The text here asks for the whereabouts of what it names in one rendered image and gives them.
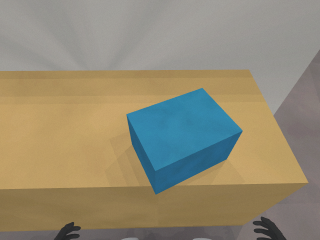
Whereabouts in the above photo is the pedestal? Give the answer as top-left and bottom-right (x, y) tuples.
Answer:
(0, 69), (309, 232)

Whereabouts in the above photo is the robot left hand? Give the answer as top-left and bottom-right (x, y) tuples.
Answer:
(54, 222), (81, 240)

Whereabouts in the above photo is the robot right hand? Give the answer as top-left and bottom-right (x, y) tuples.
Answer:
(253, 216), (286, 240)

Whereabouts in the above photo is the carton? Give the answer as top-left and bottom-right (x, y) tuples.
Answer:
(126, 88), (243, 194)

